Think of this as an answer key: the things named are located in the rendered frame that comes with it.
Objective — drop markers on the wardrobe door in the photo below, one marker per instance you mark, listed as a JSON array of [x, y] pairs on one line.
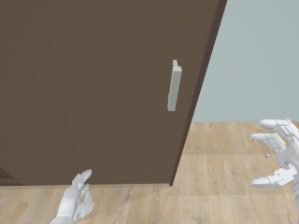
[[5, 175], [84, 84]]

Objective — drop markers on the handle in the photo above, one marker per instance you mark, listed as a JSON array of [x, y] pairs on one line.
[[174, 86]]

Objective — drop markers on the robot left hand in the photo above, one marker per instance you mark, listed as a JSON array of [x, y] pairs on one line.
[[72, 197]]

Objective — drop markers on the robot right hand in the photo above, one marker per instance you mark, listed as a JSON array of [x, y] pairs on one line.
[[286, 173]]

